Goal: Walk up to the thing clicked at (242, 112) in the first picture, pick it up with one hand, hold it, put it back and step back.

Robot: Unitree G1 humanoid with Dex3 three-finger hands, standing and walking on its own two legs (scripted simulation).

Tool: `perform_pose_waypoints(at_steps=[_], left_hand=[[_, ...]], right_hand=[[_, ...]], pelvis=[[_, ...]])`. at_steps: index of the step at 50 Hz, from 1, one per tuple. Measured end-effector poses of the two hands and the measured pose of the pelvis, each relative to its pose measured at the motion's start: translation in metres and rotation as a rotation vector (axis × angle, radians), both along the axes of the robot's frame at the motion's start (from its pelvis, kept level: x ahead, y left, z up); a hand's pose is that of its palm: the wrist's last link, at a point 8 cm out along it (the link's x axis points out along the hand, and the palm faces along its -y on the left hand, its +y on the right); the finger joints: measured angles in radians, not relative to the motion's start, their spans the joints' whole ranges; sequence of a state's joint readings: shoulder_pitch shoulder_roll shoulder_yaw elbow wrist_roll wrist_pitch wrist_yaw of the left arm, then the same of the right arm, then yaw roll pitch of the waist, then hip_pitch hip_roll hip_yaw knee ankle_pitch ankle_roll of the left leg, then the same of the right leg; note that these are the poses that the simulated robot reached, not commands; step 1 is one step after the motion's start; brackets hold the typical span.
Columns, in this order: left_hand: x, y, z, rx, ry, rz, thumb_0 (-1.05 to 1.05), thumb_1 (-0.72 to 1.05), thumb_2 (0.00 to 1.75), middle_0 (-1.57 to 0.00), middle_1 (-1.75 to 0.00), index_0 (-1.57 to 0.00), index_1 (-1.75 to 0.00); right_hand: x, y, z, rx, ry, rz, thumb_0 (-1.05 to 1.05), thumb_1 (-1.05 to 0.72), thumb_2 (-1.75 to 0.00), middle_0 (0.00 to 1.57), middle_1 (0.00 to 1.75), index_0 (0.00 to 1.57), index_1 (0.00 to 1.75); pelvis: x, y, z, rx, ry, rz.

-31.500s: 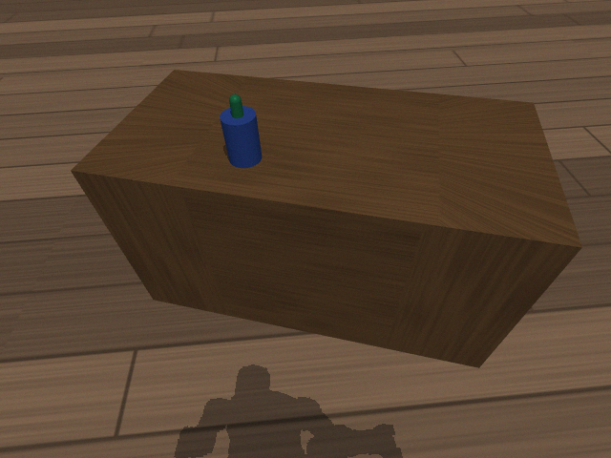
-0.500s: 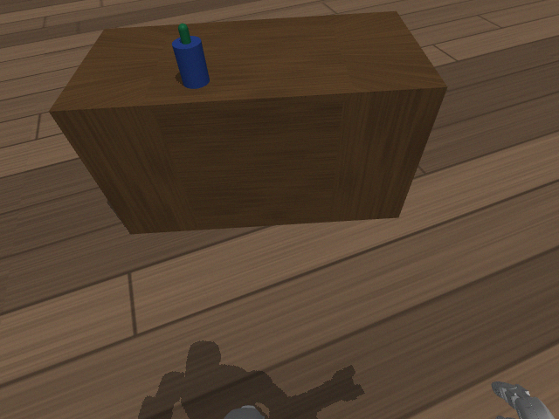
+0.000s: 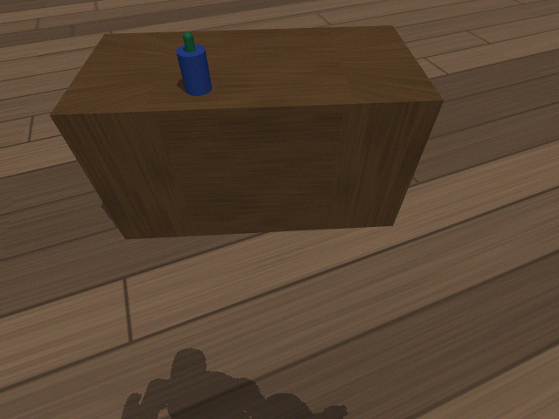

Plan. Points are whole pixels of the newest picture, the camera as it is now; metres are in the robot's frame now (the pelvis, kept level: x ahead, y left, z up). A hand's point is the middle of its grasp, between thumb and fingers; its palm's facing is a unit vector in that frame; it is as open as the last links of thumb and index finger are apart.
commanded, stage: step back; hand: left
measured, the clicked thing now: (193, 62) +1.10 +0.28 -0.03
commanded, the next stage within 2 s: stand in 0.74 s
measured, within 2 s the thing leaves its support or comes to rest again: neither
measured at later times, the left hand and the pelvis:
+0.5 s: hand out of the picture +0.15 +0.26 -0.15, palm faces +0.05 -0.95 -0.32, open 7.3 cm; pelvis +0.04 +0.00 +0.00, yaw +2 degrees
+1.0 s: hand out of the picture +0.09 +0.26 -0.14, palm faces +0.03 -0.94 -0.33, open 7.3 cm; pelvis +0.03 +0.00 +0.01, yaw +2 degrees
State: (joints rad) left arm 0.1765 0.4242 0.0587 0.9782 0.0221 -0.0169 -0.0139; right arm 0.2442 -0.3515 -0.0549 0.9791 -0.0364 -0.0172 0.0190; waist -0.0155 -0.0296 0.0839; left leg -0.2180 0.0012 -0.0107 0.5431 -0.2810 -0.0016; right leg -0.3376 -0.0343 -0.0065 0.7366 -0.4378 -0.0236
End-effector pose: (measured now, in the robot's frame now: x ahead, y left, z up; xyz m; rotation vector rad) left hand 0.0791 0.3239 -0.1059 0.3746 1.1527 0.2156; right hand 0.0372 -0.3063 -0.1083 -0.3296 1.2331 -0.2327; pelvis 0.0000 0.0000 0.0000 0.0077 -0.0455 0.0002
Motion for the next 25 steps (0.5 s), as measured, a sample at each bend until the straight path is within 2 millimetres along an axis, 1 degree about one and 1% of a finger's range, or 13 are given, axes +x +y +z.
perform_pose_waypoints(at_steps=[2,4,7,10,13,18,21,25], left_hand=[[0.013,-0.007,0.0,0.003,-0.031,-0.005,0.0,0.91,0.9,-0.2,-0.3,-0.21,-0.3],[0.022,-0.015,0.0,0.004,-0.055,-0.004,0.0,0.91,0.9,-0.2,-0.3,-0.2,-0.3],[0.029,-0.026,0.0,-0.012,-0.069,-0.002,0.0,0.91,0.9,-0.2,-0.3,-0.21,-0.3],[0.039,-0.032,0.0,-0.032,-0.073,0.005,0.0,0.91,0.9,-0.2,-0.3,-0.21,-0.3],[0.05,-0.032,-0.004,-0.053,-0.083,0.011,0.0,0.91,0.9,-0.2,-0.3,-0.21,-0.3],[0.062,-0.029,-0.006,-0.082,-0.08,0.029,0.0,0.91,0.9,-0.2,-0.3,-0.21,-0.3],[0.065,-0.024,-0.008,-0.084,-0.075,0.037,0.0,0.91,0.9,-0.2,-0.3,-0.21,-0.3],[0.063,-0.017,-0.009,-0.078,-0.063,0.052,0.0,0.91,0.9,-0.2,-0.3,-0.21,-0.3]], right_hand=[[0.002,-0.008,-0.005,-0.003,0.012,-0.009,0.0,-0.9,-0.89,0.21,0.3,0.21,0.3],[0.008,-0.014,-0.012,-0.005,0.019,-0.015,0.0,-0.9,-0.89,0.21,0.3,0.21,0.3],[0.022,-0.013,-0.015,-0.001,0.018,-0.006,0.01,-0.9,-0.89,0.21,0.3,0.21,0.3],[0.035,-0.011,-0.014,0.004,0.007,0.014,0.0,-0.9,-0.89,0.21,0.3,0.2,0.3],[0.043,-0.007,-0.015,-0.006,0.012,0.03,0.0,-0.9,-0.89,0.21,0.3,0.2,0.3],[0.057,0.005,-0.007,-0.005,0.016,0.041,0.0,-0.9,-0.89,0.21,0.3,0.21,0.3],[0.069,0.01,-0.002,-0.01,0.002,0.049,0.0,-0.9,-0.89,0.21,0.3,0.21,0.3],[0.085,0.014,0.003,-0.016,-0.02,0.062,0.0,-0.9,-0.89,0.21,0.3,0.21,0.3]], pelvis=[[0.004,-0.005,-0.004,0.0,-0.003,0.0],[0.007,-0.009,-0.007,-0.021,-0.012,0.007],[0.013,-0.011,-0.006,-0.014,-0.005,0.013],[0.019,-0.009,-0.005,-0.004,0.004,0.026],[0.024,-0.004,-0.007,-0.002,0.005,0.035],[0.034,0.0,-0.001,-0.008,0.012,0.032],[0.036,0.002,0.001,-0.012,0.014,0.033],[0.038,0.004,0.002,-0.016,0.014,0.037]])
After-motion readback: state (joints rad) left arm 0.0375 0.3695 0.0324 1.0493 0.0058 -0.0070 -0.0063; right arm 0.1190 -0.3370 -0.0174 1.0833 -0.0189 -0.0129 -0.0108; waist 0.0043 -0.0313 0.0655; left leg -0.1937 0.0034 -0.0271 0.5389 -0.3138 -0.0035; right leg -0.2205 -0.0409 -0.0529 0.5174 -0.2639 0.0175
